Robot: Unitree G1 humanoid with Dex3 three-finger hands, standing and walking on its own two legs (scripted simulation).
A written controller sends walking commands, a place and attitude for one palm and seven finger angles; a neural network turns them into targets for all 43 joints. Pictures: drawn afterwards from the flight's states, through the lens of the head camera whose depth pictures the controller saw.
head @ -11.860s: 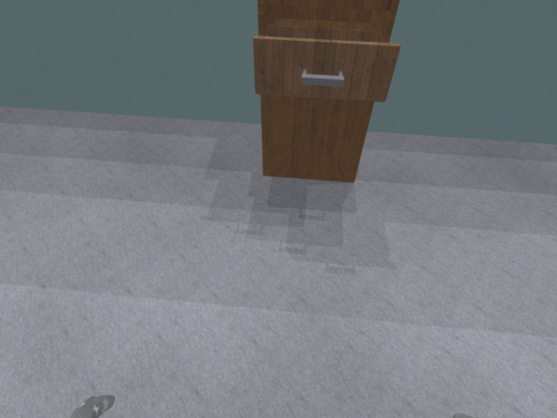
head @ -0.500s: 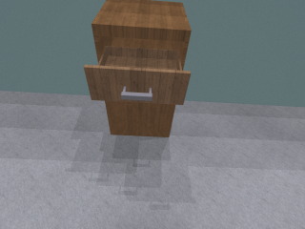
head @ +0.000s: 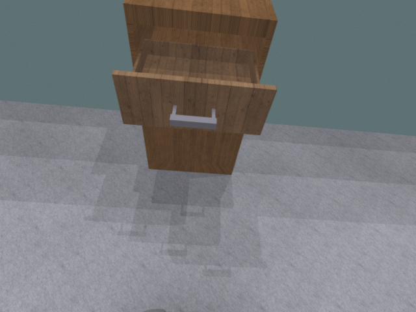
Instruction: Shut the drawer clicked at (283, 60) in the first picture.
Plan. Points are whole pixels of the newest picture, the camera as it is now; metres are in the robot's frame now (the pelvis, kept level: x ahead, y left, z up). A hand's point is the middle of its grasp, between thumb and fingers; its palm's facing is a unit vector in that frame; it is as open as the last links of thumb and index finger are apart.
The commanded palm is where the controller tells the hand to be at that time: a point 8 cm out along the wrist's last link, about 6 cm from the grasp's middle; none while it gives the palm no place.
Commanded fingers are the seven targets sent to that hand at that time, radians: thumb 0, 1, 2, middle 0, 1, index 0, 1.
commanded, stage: shuffle to correct the standing spot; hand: left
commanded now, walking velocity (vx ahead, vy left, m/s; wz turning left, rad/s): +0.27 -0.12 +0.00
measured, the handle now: (193, 116) +0.61 +0.07 -0.02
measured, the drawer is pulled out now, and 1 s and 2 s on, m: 0.28 0.28 0.28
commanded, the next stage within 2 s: come to a stop and stand still in 0.84 s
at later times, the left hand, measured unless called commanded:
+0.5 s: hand (170, 256) +0.26 +0.09 -0.15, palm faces +0.00 -0.98 -0.20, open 7.3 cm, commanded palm none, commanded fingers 0.00 0.90 0.90 -0.20 -0.30 -0.20 -0.30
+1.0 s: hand (191, 243) +0.30 +0.04 -0.16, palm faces +0.06 -0.99 -0.15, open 7.3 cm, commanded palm none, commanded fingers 0.00 0.90 0.90 -0.20 -0.30 -0.20 -0.30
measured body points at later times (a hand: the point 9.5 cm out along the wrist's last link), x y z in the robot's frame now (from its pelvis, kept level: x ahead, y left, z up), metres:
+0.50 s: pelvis +0.15 -0.09 +0.00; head +0.19 -0.10 +0.45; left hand +0.26 +0.14 -0.13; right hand +0.13 -0.32 -0.16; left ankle +0.08 +0.05 -0.64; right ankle +0.22 -0.18 -0.72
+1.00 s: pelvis +0.29 -0.13 +0.02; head +0.31 -0.12 +0.47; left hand +0.29 +0.10 -0.14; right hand +0.34 -0.37 -0.13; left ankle +0.28 -0.01 -0.72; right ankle +0.32 -0.28 -0.68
